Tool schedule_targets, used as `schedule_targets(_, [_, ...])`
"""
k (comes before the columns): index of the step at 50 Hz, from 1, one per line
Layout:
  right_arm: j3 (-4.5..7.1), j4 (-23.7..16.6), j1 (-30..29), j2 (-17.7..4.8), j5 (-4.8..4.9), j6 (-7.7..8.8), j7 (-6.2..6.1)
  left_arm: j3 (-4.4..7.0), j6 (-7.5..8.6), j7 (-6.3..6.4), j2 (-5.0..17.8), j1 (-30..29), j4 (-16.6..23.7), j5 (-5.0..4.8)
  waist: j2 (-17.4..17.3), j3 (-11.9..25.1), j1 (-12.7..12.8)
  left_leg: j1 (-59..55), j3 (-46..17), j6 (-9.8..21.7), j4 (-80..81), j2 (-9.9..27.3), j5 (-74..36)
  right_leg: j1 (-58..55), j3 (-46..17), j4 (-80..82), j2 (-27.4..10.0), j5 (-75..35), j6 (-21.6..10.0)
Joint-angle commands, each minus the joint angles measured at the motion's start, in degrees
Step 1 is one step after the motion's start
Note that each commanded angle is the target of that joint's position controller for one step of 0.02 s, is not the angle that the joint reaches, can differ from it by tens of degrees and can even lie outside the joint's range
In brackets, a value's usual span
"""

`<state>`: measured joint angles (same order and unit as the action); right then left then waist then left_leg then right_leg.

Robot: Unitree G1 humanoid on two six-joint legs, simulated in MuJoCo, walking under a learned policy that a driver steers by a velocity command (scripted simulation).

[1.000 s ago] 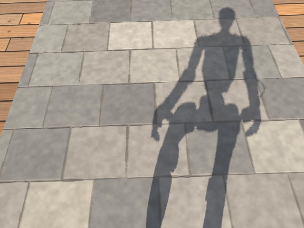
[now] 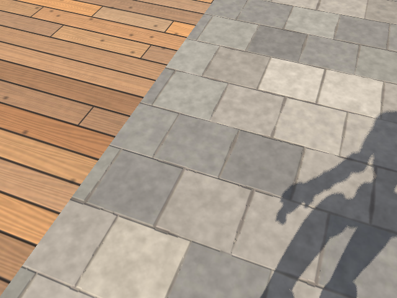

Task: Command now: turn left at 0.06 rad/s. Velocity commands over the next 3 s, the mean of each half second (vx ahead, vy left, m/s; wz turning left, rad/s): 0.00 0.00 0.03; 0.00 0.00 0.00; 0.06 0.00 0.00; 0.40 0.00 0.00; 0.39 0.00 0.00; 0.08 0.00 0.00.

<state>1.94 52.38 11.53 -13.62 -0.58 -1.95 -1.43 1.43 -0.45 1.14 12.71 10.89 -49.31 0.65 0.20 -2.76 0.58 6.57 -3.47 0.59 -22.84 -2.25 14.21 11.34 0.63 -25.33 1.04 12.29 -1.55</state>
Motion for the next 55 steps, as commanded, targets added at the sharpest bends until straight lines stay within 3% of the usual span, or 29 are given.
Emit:
schedule_targets(1, [0.47, -1.36, -1.55, -5.39, -0.03, 1.85, 0.07, 1.80, 0.26, 0.20, 7.20, 0.85, 0.21, 0.13, -3.67, 1.90, 0.22, 2.35, -7.17, 2.62, 4.64, 8.22, -12.36, -4.35, -5.31, 5.42, -4.32, -5.85, -0.56])
schedule_targets(5, [0.19, 2.32, 0.70, -5.94, 0.08, 2.15, -0.68, 1.63, 0.25, -0.08, 6.28, 1.58, -2.65, 0.10, -3.78, 0.99, 0.19, 2.75, -6.30, 2.22, 5.95, 6.90, -9.40, -4.90, -5.74, 5.91, -5.42, -8.36, -0.77])
schedule_targets(13, [-0.47, 6.24, 0.96, -5.35, 0.05, 2.28, -0.81, 1.05, 0.14, 0.10, 5.37, 2.57, -8.27, 0.14, -0.93, -0.71, 0.09, 4.44, -6.49, 2.80, 7.63, 6.73, -3.23, -4.00, -5.90, 7.25, -5.32, -5.13, -0.04])
schedule_targets(23, [-1.28, 9.81, 3.18, -3.72, 0.09, 2.40, -0.84, 0.13, 0.27, 0.45, 4.30, 4.72, -12.68, 0.09, -0.42, -0.68, 0.05, 4.77, -5.70, 2.92, 7.32, 6.16, -3.35, -3.20, -6.10, 7.08, -5.60, -4.39, -0.09])
schedule_targets(37, [-1.99, 12.48, 6.73, -1.49, 0.07, 2.51, -1.07, -0.68, 0.39, 0.88, 2.34, 6.76, -15.53, 0.00, -0.25, -1.04, -0.04, 4.88, -4.81, 2.71, 5.98, 5.80, -5.66, -2.45, -6.11, 6.34, -5.68, -5.23, -0.36])
schedule_targets(55, [-2.15, 13.54, 9.56, 0.44, 0.04, 2.56, -1.36, -0.94, 0.50, 1.24, 0.79, 8.42, -16.72, -0.06, -0.26, -1.35, -0.20, 4.42, -4.20, 2.49, 4.78, 5.83, -7.50, -2.22, -6.08, 5.68, -5.60, -6.71, -0.66])
